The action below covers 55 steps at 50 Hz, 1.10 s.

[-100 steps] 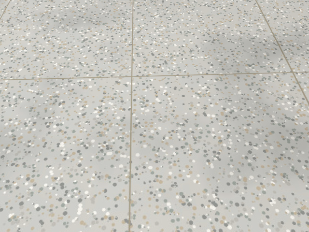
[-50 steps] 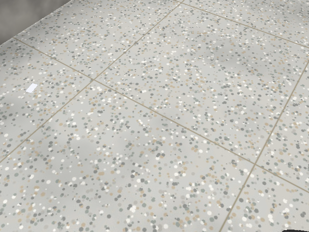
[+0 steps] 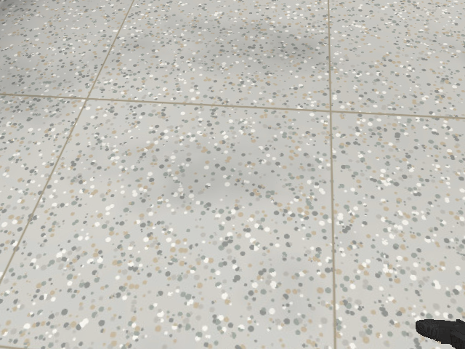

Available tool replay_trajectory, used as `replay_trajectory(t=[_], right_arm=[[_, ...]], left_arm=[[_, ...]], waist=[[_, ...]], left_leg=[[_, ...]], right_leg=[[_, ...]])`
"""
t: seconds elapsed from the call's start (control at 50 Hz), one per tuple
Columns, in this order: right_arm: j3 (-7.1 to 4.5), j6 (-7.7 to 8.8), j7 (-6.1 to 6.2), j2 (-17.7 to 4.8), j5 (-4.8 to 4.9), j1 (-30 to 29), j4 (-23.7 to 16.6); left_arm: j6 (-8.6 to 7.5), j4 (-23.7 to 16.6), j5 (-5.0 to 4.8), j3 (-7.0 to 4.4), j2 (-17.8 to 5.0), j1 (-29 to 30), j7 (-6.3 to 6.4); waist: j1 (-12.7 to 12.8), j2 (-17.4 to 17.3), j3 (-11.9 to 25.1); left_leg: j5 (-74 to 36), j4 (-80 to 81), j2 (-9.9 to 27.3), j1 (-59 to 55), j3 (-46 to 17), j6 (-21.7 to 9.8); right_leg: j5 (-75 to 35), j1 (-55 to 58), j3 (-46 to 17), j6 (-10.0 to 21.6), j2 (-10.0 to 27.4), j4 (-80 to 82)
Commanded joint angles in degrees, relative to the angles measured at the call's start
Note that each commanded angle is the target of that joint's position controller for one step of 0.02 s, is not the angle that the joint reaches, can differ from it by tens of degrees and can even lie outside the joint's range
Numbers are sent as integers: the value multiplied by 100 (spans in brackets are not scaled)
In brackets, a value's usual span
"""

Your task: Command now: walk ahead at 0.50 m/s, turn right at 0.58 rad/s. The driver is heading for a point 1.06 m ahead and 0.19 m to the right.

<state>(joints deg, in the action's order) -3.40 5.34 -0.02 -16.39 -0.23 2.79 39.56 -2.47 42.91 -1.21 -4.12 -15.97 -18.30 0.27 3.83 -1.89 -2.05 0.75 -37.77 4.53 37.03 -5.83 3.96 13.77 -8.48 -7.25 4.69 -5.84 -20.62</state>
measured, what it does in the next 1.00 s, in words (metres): walks ahead, turning right: left foot, then right foot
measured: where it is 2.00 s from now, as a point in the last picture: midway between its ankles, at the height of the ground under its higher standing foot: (364, 193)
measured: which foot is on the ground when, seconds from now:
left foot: up 0.00-0.12, down 0.14-0.66, up 0.68-1.00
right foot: down 0.00-0.14, up 0.16-0.64, down 0.66-1.00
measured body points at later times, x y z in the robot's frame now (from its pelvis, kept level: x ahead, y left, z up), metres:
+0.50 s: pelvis +0.27 +0.03 +0.00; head +0.30 +0.02 +0.45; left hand +0.54 +0.21 -0.09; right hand +0.21 -0.26 -0.12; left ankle +0.23 +0.15 -0.75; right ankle +0.37 -0.17 -0.69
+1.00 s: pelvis +0.51 -0.12 +0.00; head +0.53 -0.14 +0.45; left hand +0.70 +0.10 -0.11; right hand +0.56 -0.43 -0.10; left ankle +0.76 -0.04 -0.68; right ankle +0.43 -0.17 -0.75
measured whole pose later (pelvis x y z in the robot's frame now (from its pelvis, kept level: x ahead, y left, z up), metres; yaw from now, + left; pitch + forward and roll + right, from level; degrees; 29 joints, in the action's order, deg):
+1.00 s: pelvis +0.51 -0.12 +0.00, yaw -28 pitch +1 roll -1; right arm -2.4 4.4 -0.9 -17.0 0.2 6.0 44.0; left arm -3.7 42.5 -0.3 -3.1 -15.2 -19.3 -0.5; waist 3.1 -2.7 -1.4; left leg -1.3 -42.2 7.5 39.3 -2.4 2.5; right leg 12.0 -4.3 -0.3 4.2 -4.9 -15.0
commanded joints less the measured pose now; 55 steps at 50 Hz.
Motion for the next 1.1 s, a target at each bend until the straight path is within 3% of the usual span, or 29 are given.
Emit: replay_trajectory(t=[0.02,0.08,0.12,0.14,0.16,0.18,0.2,0.22,0.24,0.26,0.3,0.34,0.48,0.56,0.62,0.64,0.66,0.68,0.7,0.72,0.74,0.76,0.78,0.82,0.86,0.92,0.98,1.04,1.1], right_arm=[[-79,132,-80,-419,78,-589,-489],[-174,217,-138,-654,97,-393,-474],[-292,275,-104,-824,59,417,-264],[-373,301,-59,-1086,-53,1175,-191],[-495,241,-52,-1615,-159,1800,-35],[-424,203,-96,-1246,-9,1848,13],[-303,169,-76,-812,25,1560,-76],[-243,117,-55,-666,-12,1290,-100],[-194,86,-48,-538,-37,1099,-56],[-153,90,-30,-450,-68,1006,-20],[-156,124,-19,-429,-32,991,62],[-207,160,-13,-586,-4,1042,168],[-279,49,42,-919,18,1193,431],[-332,-73,38,-1118,123,1457,601],[-402,-178,79,-1368,222,1446,627],[-385,-211,94,-1363,247,1399,637],[-292,-193,111,-1163,177,1451,626],[-27,-101,37,-388,-99,1882,332],[11,95,-40,-571,42,1766,337],[-121,176,-93,-983,305,1140,198],[-73,223,-91,-908,313,887,104],[-73,223,-49,-861,178,828,168],[-107,165,-36,-894,105,941,234],[-95,27,-48,-761,78,1214,343],[-55,-70,-29,-602,28,1099,331],[3,-76,-39,-457,-3,551,193],[67,-21,-111,-328,49,-17,84],[75,14,-194,-368,102,-426,-45],[42,51,-281,-491,92,-500,-140]], left_arm=[[-18,-294,-42,-269,-992,-139,64],[22,-308,-25,-277,-957,-132,93],[36,-388,4,-223,-776,11,85],[16,-485,64,-97,-445,16,55],[-39,-659,-46,24,-37,-748,63],[-56,-598,-134,-18,-516,-855,70],[-28,-595,-120,-132,-939,-331,71],[5,-673,-48,-152,-970,74,77],[9,-754,18,-165,-906,307,61],[28,-790,5,-181,-824,324,24],[93,-815,-61,-150,-595,251,-23],[142,-931,-34,-109,-452,429,-35],[68,-1151,-10,-2,-261,1358,-215],[62,-1378,-34,0,-290,1846,-345],[105,-1372,28,-163,-586,1370,-361],[122,-1179,26,-299,-789,586,-326],[162,-897,9,-470,-1100,-405,-225],[151,-815,-16,-559,-1762,-614,-126],[58,-961,-3,-440,-1531,-754,-157],[-17,-866,56,-324,-1172,-576,-202],[-60,-833,39,-274,-1041,-272,-205],[-80,-834,53,-207,-854,132,-198],[-109,-876,112,-134,-666,400,-191],[-175,-859,135,-117,-638,546,-174],[-241,-728,114,-136,-745,472,-141],[-241,-552,106,-141,-799,289,-60],[-217,-375,75,-152,-885,42,-27],[-186,-149,33,-175,-957,-272,-32],[-113,17,9,-209,-1009,-380,-3]], waist=[[66,743,213],[-112,903,232],[-564,941,538],[-907,509,1241],[-660,-1235,2040],[-696,-1498,1946],[-852,-822,1171],[-819,-406,731],[-731,-289,383],[-602,-420,268],[-514,-535,216],[-503,-393,125],[-786,-153,-71],[-882,-167,-266],[-438,-402,167],[52,-318,579],[525,-62,1068],[73,1516,1548],[221,1338,2643],[374,858,1897],[197,695,1222],[-46,387,819],[-266,460,644],[-482,516,592],[-509,426,402],[-338,419,159],[-93,469,2],[73,506,-156],[1,588,-180]], left_leg=[[-478,672,-406,-872,247,-3],[78,963,-412,-1127,107,-222],[218,1264,-406,-2251,240,-493],[519,1161,352,-3578,-441,-831],[1663,1598,1703,-5561,-2960,-1745],[3137,2038,2037,-5636,-4182,-1919],[3301,2154,1769,-4994,-3346,-1660],[2592,2156,1515,-4322,-2464,-1459],[1857,2264,1272,-3732,-1837,-1400],[1375,2380,1103,-3375,-1368,-1333],[939,2626,967,-3096,-773,-1353],[522,2810,1051,-3050,-408,-1471],[-395,2872,937,-3390,968,-1299],[-908,2670,1130,-3922,1310,-1170],[-3610,1490,1158,-4185,1610,-1023],[-3992,500,1037,-3925,1753,-915],[-3114,-861,841,-2880,1813,-725],[1869,-3069,-3,-303,1741,-368],[3373,-4114,-495,370,389,-334],[2911,-4237,-194,882,147,-403],[2456,-3850,46,892,232,-486],[2093,-3390,268,617,260,-473],[1849,-3077,407,201,219,-448],[1616,-2771,454,-223,244,-344],[1268,-2327,448,-160,308,-201],[196,-1230,401,61,343,-95],[-720,-97,177,-201,481,-127],[-789,436,49,-185,472,-234],[-219,794,-24,-93,419,-482]], right_leg=[[-869,-428,-1011,761,1202,395],[-733,-7,-1554,621,1416,-108],[-1104,-119,-1510,389,1143,-840],[-725,-630,-1121,180,804,-2214],[1466,-2570,-314,-243,-60,-4214],[2002,-3552,-330,-330,301,-5204],[1471,-3794,-330,-370,554,-5523],[1038,-3679,-110,-401,752,-5483],[746,-3547,-83,-416,905,-5216],[549,-3308,-79,-412,1062,-5005],[424,-3089,66,-431,1168,-4728],[231,-3251,118,-492,1234,-4383],[-1441,-3111,555,-484,1171,-2421],[-1136,-2968,888,-257,1027,-1729],[-273,-1911,1293,118,506,-1526],[-497,-805,1356,320,270,-1173],[-815,885,956,536,356,-1020],[-502,2976,-1824,1361,1961,-899],[266,3356,-4012,1966,2730,93],[138,2891,-3153,1622,2536,258],[-201,2048,-2340,1403,2294,270],[-742,1222,-1757,1214,2072,331],[-1291,621,-1357,1138,1894,477],[-1674,74,-1044,1177,1796,785],[-1935,-209,-653,1194,1739,1011],[-1915,-184,-177,1018,1537,1145],[-1485,-151,107,814,1424,1178],[-1222,242,-2,782,1648,1063],[-1596,886,-156,662,1949,713]])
